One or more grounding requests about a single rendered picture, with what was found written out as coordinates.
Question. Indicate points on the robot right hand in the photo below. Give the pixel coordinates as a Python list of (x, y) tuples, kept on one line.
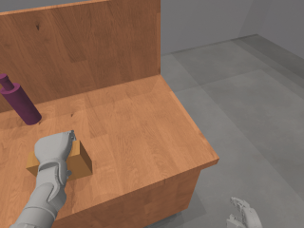
[(249, 218)]

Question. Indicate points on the robot left forearm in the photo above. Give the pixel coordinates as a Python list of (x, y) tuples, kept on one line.
[(48, 197)]

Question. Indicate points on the sponge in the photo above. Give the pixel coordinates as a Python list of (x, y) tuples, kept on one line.
[(78, 162)]

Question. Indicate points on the table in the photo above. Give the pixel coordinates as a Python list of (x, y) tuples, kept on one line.
[(95, 67)]

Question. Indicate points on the robot left hand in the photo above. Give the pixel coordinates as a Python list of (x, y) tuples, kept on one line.
[(55, 146)]

